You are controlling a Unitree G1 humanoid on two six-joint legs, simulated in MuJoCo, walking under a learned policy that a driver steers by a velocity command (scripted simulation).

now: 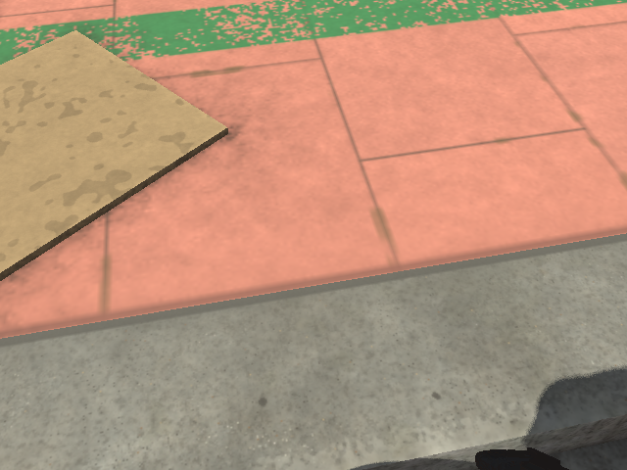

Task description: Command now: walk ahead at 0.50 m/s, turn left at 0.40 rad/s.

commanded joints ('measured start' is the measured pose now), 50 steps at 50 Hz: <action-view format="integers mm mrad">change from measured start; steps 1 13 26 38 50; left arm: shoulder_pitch -6 -267 -362 -184 -58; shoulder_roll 103 -27 86 -14 201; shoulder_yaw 45 -26 5 34 104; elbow -135 -373 -584 -199 -246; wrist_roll -11 7 -20 -1 -7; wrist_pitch -88 -54 -117 -92 -63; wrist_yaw -82 -31 -32 -47 15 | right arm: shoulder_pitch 366 380 457 283 -79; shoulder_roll -243 -108 -180 0 -106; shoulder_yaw -86 -38 -62 -37 -84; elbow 78 203 184 -51 -153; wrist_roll -41 -8 17 41 46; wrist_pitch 17 2 39 65 56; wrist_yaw -34 -23 -83 -20 6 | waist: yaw -64 47 171 -61 132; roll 201 125 317 -24 -48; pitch -331 -38 -172 110 97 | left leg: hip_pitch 842 509 678 17 -52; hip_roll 326 100 156 79 152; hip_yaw -1126 -465 -451 -276 -120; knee -894 -808 -926 450 -299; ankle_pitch -52 305 1417 234 344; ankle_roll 188 81 56 25 -103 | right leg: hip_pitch -605 -1106 -420 -477 85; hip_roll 141 5 146 -167 -272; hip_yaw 241 -34 -169 29 -165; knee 993 1148 513 -362 -506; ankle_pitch -81 147 -142 -197 23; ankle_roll -37 5 -48 -72 -153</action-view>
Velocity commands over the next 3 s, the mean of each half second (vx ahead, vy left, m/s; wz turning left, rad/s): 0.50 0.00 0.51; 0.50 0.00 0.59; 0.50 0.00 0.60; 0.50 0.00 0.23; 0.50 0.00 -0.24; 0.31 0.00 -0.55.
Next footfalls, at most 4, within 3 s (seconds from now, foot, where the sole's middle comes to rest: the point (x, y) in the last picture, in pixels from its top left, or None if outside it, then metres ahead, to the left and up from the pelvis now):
0.56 right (337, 378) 0.58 -0.03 -0.53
1.16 left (144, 342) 0.66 0.34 -0.53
1.62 right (114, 197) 1.04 0.46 -0.50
2.06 left None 0.88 0.69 -0.51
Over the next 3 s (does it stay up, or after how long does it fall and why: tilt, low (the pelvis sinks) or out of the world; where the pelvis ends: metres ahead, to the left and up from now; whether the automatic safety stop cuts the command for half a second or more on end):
stays up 1.23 0.87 0.26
